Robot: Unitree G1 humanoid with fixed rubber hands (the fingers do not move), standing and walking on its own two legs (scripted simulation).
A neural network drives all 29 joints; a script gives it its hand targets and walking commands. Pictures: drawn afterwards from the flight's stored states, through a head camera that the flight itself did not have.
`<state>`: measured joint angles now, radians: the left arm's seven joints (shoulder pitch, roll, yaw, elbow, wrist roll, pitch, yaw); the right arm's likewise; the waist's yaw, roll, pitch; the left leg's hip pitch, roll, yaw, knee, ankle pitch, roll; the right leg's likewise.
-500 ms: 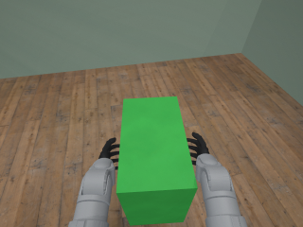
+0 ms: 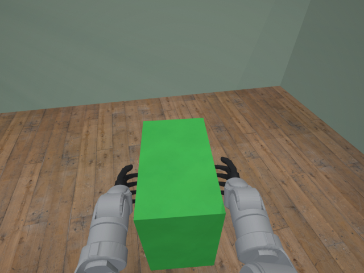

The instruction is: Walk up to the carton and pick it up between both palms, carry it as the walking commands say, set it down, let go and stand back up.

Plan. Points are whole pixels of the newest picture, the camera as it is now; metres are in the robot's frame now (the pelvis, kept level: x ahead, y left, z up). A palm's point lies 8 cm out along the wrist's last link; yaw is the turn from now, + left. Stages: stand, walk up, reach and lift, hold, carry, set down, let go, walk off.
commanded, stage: set down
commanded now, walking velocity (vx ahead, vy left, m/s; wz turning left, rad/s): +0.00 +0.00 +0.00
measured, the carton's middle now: (177, 191) +0.36 +0.03 -0.04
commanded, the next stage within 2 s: none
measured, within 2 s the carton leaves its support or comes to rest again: neither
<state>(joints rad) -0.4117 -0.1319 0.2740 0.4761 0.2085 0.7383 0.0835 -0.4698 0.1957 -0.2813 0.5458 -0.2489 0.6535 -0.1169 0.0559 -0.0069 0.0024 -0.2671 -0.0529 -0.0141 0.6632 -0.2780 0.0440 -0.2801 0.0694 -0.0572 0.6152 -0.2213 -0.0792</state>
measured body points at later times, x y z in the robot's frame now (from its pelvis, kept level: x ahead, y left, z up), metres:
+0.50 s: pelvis +0.03 +0.01 +0.00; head +0.04 +0.01 +0.45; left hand +0.33 +0.14 -0.03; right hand +0.34 -0.13 -0.02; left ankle +0.06 +0.09 -0.72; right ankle +0.08 -0.07 -0.72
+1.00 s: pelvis -0.02 +0.02 -0.05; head +0.11 +0.02 +0.38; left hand +0.35 +0.13 -0.12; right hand +0.36 -0.13 -0.10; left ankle +0.06 +0.09 -0.72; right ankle +0.08 -0.07 -0.72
